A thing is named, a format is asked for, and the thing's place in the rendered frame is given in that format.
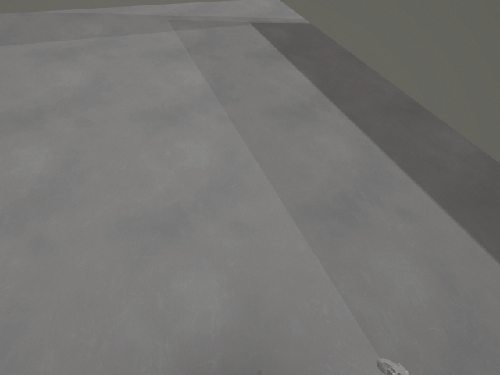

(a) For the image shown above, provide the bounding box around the right robot hand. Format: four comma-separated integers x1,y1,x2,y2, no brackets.
377,358,408,375

